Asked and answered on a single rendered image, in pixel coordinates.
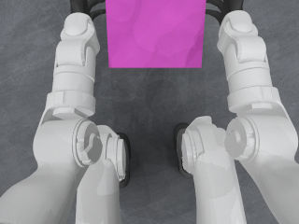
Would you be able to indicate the left robot thigh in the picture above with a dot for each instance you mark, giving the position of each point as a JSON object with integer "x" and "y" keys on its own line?
{"x": 98, "y": 193}

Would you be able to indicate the right robot foot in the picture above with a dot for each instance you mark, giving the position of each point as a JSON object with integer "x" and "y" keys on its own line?
{"x": 177, "y": 137}

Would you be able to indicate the carton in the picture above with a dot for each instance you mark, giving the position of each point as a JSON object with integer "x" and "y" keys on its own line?
{"x": 155, "y": 33}

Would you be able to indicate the left robot upper arm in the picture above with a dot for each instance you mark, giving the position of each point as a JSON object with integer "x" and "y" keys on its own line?
{"x": 64, "y": 149}

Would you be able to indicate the robot left hand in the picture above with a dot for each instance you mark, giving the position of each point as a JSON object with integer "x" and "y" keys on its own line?
{"x": 85, "y": 6}

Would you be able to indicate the robot right forearm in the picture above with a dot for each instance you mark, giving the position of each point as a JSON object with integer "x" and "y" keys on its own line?
{"x": 247, "y": 69}

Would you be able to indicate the robot right hand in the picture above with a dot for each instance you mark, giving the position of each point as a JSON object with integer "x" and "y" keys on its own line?
{"x": 225, "y": 6}

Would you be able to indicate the right robot upper arm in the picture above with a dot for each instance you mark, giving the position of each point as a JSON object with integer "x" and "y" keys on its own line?
{"x": 265, "y": 145}

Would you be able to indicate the robot left forearm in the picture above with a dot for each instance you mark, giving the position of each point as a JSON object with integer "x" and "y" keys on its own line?
{"x": 74, "y": 72}

